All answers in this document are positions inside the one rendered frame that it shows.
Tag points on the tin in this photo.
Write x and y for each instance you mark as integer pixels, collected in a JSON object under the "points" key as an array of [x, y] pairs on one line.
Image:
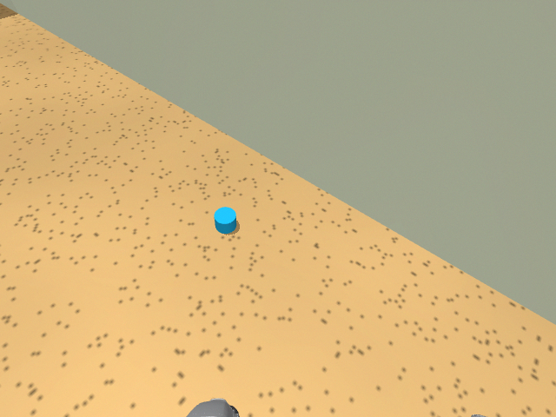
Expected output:
{"points": [[225, 220]]}

